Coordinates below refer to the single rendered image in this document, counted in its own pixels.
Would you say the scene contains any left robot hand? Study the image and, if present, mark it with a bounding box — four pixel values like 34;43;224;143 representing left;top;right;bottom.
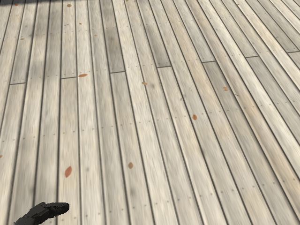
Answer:
13;202;69;225

